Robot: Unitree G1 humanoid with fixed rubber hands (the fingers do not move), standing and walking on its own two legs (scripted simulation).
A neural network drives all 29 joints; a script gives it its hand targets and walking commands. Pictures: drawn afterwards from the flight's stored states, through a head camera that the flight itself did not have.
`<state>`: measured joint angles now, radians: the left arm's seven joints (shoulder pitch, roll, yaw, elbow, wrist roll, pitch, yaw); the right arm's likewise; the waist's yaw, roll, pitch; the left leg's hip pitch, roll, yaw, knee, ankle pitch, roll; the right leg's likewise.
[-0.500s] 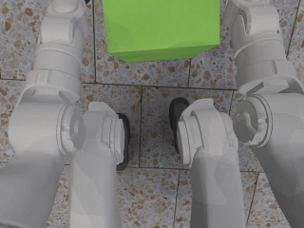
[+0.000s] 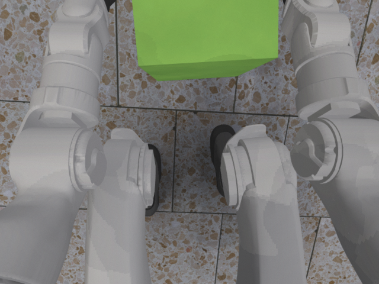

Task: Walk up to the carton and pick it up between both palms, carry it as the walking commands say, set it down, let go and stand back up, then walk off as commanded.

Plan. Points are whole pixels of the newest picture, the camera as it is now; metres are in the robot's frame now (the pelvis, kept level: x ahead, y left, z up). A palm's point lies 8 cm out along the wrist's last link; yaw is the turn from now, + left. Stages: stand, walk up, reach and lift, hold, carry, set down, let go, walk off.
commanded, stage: set down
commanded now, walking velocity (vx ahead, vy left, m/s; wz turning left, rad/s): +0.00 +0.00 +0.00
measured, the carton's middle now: out of the picture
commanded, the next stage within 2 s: none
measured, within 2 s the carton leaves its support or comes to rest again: neither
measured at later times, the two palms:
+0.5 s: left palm out of the picture +0.55 +0.11 -0.17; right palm out of the picture +0.54 -0.18 -0.16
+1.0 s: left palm out of the picture +0.55 +0.14 -0.19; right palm out of the picture +0.53 -0.20 -0.18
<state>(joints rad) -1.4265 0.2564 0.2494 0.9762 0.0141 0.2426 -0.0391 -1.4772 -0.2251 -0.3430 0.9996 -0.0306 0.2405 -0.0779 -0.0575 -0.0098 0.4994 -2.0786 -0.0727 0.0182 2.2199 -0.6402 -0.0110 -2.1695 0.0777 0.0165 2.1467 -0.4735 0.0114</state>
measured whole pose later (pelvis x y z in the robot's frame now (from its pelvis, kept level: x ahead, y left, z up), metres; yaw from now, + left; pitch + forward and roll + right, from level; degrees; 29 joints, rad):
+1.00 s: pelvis +0.01 +0.00 +0.00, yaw +0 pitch +30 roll +1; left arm -1.43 0.32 0.13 1.03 -0.04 0.08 0.08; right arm -1.44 -0.27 -0.29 1.10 0.04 0.05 -0.16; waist -0.06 -0.05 0.52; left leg -2.08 -0.07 0.02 2.23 -0.67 -0.01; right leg -2.18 0.08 0.02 2.16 -0.50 0.02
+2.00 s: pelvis -0.01 +0.01 +0.17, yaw -1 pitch +25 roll +0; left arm -1.39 0.34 0.17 0.67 -0.08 0.44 0.13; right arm -1.26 -0.28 -0.25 0.52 0.11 0.43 -0.17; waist -0.06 0.01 0.52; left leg -1.59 -0.07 -0.01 1.67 -0.52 0.01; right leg -1.64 0.07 0.04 1.60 -0.40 0.03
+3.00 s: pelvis +0.05 +0.02 +0.34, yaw -1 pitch +11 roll -1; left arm -0.23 0.24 0.06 0.42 -0.06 0.24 0.02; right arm -0.16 -0.28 -0.06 0.35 0.10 0.22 0.06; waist -0.06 0.01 0.14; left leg -0.75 -0.06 -0.05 0.91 -0.35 0.02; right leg -0.78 0.05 0.07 0.84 -0.26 0.02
